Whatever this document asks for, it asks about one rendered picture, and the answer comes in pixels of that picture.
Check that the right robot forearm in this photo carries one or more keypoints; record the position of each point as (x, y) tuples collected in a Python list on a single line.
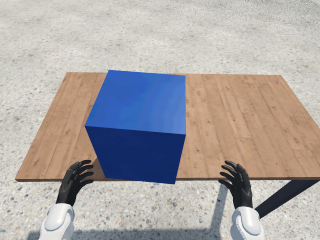
[(246, 225)]

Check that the left robot forearm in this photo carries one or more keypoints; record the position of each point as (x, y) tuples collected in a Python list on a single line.
[(58, 225)]

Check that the robot right hand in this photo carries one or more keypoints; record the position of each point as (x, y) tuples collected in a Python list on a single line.
[(240, 188)]

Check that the carton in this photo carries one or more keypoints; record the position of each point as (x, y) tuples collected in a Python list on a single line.
[(137, 126)]

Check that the table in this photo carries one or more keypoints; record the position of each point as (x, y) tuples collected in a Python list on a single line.
[(254, 120)]

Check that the robot left hand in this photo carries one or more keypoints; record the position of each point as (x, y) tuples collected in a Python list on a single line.
[(71, 185)]

